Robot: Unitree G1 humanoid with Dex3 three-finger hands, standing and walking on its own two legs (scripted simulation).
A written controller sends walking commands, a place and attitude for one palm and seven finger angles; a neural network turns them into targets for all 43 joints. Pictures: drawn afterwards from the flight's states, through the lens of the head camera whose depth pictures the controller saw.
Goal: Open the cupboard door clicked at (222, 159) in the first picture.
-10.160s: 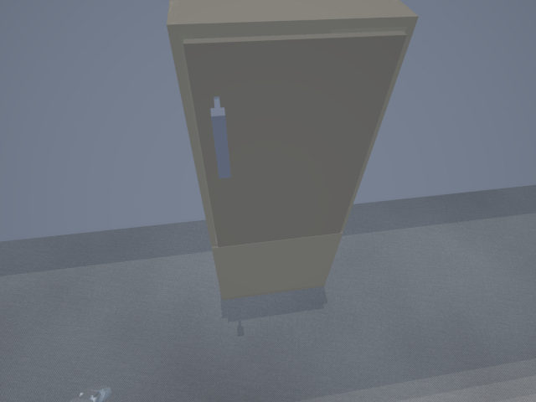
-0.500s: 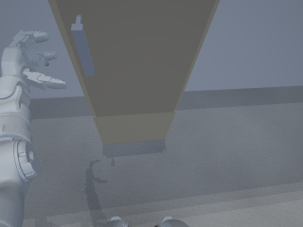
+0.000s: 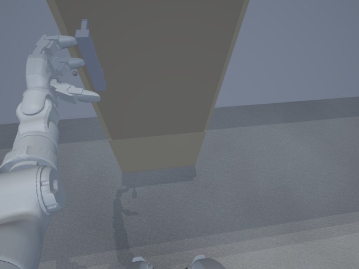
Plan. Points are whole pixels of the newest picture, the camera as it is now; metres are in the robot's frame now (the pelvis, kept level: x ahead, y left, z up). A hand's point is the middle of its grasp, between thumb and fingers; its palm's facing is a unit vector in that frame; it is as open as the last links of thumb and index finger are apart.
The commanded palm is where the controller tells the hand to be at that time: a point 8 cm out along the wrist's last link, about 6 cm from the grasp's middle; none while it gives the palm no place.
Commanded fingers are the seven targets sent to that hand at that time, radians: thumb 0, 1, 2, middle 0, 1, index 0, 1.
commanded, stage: slide the fingers in behind the handle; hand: left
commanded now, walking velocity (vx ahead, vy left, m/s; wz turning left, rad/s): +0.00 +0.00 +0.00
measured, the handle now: (93, 57) +0.57 +0.15 +0.11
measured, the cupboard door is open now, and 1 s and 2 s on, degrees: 0 0 0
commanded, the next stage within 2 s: close the thumb around the handle in 1.08 s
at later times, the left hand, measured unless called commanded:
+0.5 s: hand (94, 73) +0.52 +0.14 +0.11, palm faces +0.05 -1.00 -0.01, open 14.0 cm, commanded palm +0.49 +0.20 +0.11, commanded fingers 0.00 -0.50 0.30 -0.30 -1.20 -0.30 -1.20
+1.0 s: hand (92, 75) +0.51 +0.15 +0.12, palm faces +0.06 -1.00 -0.02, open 14.0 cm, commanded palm +0.48 +0.19 +0.11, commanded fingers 0.00 -0.50 0.30 -0.30 -1.20 -0.30 -1.20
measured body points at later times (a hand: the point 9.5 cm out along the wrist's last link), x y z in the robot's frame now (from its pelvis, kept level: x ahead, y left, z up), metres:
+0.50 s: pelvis +0.00 -0.02 +0.00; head +0.10 -0.02 +0.44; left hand +0.51 +0.20 +0.12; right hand +0.01 -0.29 -0.11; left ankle +0.00 +0.08 -0.70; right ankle -0.02 -0.10 -0.70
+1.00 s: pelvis +0.01 -0.03 +0.01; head +0.10 -0.02 +0.45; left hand +0.50 +0.20 +0.12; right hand +0.01 -0.29 -0.11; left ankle +0.00 +0.08 -0.70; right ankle -0.02 -0.10 -0.70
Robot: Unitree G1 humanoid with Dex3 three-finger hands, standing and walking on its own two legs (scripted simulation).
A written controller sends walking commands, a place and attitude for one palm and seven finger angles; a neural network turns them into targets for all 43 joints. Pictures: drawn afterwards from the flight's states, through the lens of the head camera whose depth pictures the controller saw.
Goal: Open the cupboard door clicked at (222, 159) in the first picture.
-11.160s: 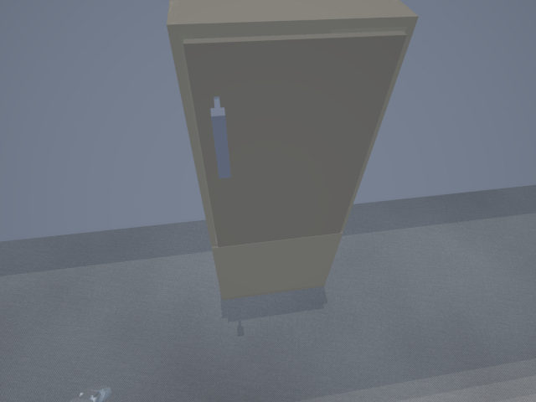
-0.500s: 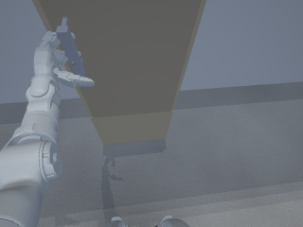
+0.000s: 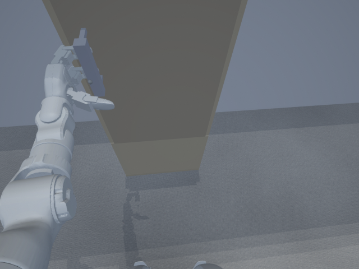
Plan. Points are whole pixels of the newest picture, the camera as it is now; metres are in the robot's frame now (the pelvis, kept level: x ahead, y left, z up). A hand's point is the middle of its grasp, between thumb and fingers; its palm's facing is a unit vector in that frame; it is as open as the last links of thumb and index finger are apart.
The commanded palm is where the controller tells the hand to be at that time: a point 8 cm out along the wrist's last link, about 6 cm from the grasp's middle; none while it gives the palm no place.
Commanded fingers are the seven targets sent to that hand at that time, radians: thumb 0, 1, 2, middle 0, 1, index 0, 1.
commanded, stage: slide the fingers in behind the handle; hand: left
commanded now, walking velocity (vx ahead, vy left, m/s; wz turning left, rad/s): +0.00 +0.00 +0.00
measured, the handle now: (92, 64) +0.56 +0.17 +0.11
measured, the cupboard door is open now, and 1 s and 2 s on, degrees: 0 0 26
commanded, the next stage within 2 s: close the thumb around the handle in 0.08 s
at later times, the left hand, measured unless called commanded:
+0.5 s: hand (96, 81) +0.51 +0.15 +0.11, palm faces +0.03 -1.00 -0.01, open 11.1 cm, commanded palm +0.48 +0.20 +0.10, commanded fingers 0.00 0.45 0.71 -0.37 -1.30 -0.37 -1.30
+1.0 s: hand (100, 81) +0.51 +0.14 +0.10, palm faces +0.04 -1.00 -0.01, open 5.9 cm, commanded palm +0.48 +0.20 +0.10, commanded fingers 0.00 0.90 0.90 -0.40 -1.35 -0.40 -1.35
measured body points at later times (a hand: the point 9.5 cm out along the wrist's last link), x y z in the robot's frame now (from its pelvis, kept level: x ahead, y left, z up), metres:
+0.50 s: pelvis -0.01 +0.02 -0.01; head +0.09 +0.02 +0.43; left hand +0.50 +0.20 +0.11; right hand -0.02 -0.24 -0.12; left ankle +0.00 +0.10 -0.70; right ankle -0.03 -0.07 -0.70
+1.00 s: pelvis +0.00 +0.01 +0.00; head +0.09 +0.01 +0.44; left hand +0.50 +0.20 +0.11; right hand -0.02 -0.25 -0.12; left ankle +0.00 +0.10 -0.70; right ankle -0.03 -0.07 -0.70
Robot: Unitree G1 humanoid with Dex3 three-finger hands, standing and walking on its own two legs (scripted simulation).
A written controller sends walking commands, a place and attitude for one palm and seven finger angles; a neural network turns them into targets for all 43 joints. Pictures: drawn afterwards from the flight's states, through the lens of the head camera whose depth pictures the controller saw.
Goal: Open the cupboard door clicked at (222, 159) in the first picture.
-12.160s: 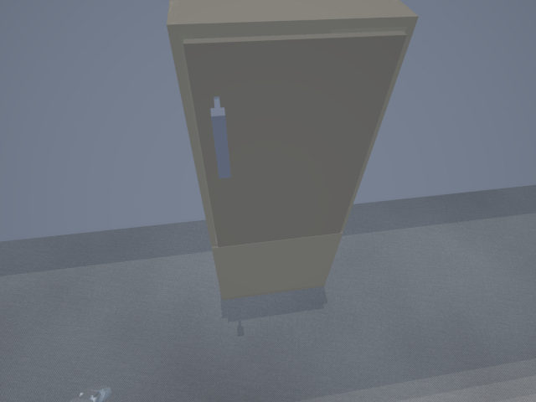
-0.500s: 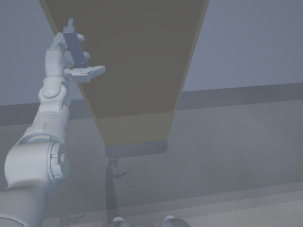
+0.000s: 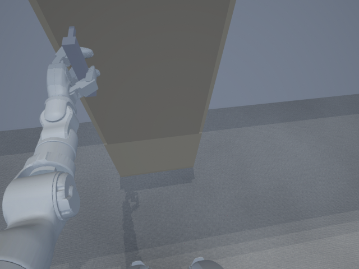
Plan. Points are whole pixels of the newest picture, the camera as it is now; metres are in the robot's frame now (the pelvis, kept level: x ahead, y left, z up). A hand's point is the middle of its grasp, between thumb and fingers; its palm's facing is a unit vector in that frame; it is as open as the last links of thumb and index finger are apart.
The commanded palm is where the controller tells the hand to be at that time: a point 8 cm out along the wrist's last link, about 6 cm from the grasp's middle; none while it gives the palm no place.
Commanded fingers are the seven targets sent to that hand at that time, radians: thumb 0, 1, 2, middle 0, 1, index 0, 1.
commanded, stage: pull the door open along its arc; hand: left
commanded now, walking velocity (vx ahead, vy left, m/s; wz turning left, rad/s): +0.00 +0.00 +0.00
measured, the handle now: (82, 63) +0.56 +0.17 +0.11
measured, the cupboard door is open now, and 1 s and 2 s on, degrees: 0 26 41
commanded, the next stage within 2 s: open thumb and fingers to let go in 1.42 s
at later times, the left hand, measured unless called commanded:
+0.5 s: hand (106, 117) +0.41 +0.11 +0.11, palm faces +0.12 -0.99 +0.08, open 6.5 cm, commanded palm +0.36 +0.16 +0.11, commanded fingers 0.00 0.90 0.90 -0.40 -1.35 -0.40 -1.35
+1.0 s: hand (126, 126) +0.38 +0.07 +0.11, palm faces +0.49 -0.87 -0.03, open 6.2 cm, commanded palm +0.32 +0.10 +0.11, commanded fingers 0.00 0.90 0.90 -0.40 -1.35 -0.40 -1.35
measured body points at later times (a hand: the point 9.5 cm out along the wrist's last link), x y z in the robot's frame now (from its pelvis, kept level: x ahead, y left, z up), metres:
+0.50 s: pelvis +0.02 +0.00 +0.01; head +0.06 -0.02 +0.46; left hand +0.40 +0.16 +0.11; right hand +0.11 -0.25 -0.10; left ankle +0.00 +0.09 -0.70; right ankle -0.02 -0.08 -0.70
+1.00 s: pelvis -0.01 -0.04 +0.01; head +0.02 -0.05 +0.46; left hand +0.35 +0.11 +0.11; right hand +0.14 -0.25 -0.11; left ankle +0.00 +0.09 -0.70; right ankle -0.02 -0.08 -0.70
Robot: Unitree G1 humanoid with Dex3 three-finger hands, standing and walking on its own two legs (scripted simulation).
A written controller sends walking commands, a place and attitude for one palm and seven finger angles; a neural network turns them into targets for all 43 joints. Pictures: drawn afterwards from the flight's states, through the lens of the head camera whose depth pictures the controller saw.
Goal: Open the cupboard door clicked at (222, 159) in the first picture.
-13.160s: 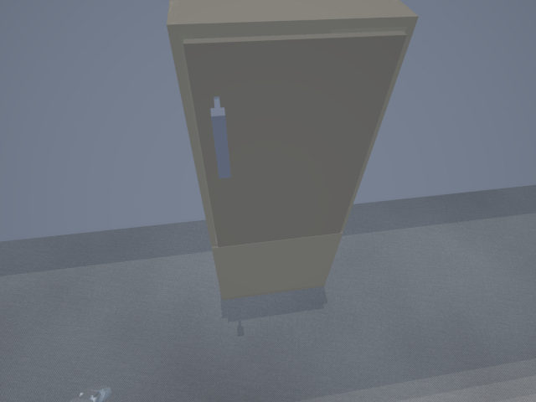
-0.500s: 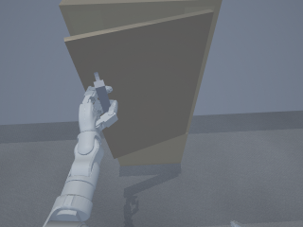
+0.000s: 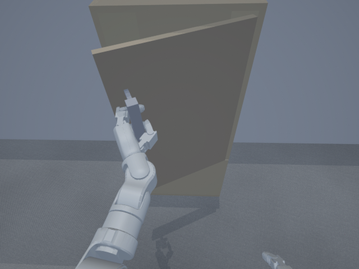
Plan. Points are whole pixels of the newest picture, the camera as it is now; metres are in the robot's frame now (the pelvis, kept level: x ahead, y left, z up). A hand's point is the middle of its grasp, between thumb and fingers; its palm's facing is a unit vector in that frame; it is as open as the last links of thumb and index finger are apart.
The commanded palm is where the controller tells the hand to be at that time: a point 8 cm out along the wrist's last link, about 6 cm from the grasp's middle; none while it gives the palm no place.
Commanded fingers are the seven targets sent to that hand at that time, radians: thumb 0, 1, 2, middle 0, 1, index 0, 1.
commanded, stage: pull the door open along its arc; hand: left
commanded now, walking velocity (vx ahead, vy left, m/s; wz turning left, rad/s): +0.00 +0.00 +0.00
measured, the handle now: (135, 119) +0.44 +0.12 +0.10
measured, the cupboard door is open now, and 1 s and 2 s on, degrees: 26 41 43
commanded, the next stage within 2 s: open thumb and fingers to let go in 0.42 s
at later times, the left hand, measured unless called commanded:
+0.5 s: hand (180, 166) +0.30 +0.01 +0.10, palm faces +0.16 -0.98 -0.07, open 6.5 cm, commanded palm +0.27 +0.06 +0.10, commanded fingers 0.00 0.90 0.90 -0.40 -1.35 -0.40 -1.35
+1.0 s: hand (166, 161) +0.32 +0.03 +0.10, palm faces +0.29 -0.96 -0.06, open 12.0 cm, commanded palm +0.26 +0.05 +0.10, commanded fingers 0.00 -0.50 0.30 -0.28 -1.05 -0.28 -1.05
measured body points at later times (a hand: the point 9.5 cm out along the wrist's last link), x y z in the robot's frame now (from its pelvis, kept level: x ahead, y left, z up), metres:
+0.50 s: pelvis +0.01 -0.01 +0.01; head +0.00 -0.04 +0.46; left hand +0.29 +0.06 +0.11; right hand +0.20 -0.22 -0.08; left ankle +0.01 +0.13 -0.71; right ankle -0.02 -0.04 -0.71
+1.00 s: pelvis +0.01 -0.01 +0.00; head +0.02 -0.04 +0.45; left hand +0.30 +0.08 +0.11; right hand +0.18 -0.22 -0.11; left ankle +0.01 +0.13 -0.71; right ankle -0.02 -0.04 -0.71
